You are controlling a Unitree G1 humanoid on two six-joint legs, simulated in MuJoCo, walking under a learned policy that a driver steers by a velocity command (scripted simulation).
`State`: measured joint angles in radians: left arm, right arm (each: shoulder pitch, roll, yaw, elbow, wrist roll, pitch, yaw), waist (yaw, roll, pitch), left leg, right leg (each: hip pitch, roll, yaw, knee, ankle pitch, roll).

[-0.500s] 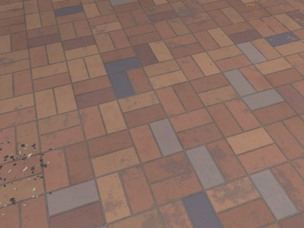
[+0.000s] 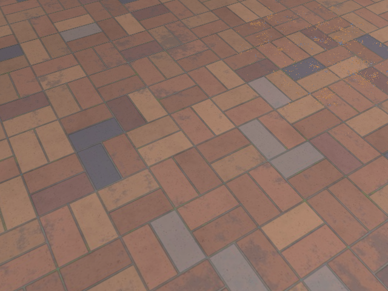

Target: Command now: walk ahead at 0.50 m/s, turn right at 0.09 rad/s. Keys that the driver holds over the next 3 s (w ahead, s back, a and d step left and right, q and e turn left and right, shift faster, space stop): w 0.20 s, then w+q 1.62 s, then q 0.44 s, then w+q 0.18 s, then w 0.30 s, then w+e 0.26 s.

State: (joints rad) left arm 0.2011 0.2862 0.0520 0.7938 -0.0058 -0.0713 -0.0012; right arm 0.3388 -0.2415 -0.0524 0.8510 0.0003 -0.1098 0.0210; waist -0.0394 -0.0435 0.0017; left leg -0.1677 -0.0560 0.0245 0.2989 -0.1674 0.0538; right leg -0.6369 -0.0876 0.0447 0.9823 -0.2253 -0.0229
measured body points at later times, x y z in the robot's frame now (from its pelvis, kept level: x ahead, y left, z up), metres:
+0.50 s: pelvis +0.27 -0.06 +0.00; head +0.29 -0.07 +0.45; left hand +0.32 +0.22 -0.12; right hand +0.41 -0.33 -0.12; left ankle +0.32 +0.11 -0.66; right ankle +0.27 -0.15 -0.75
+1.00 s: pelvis +0.54 +0.04 -0.01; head +0.57 +0.07 +0.44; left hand +0.58 +0.36 -0.11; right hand +0.73 -0.18 -0.11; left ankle +0.54 +0.11 -0.75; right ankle +0.61 -0.13 -0.66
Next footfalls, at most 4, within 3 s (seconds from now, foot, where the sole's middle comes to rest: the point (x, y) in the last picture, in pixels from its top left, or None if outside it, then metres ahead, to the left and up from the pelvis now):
0.26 right None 0.31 -0.16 -0.78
0.80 left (154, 269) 0.57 0.13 -0.78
1.28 right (176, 188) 0.91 0.05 -0.78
1.80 left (79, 184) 0.93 0.44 -0.78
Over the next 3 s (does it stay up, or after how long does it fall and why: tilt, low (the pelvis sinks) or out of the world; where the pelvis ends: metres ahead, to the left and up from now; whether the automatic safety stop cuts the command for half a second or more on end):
stays up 1.03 0.65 0.00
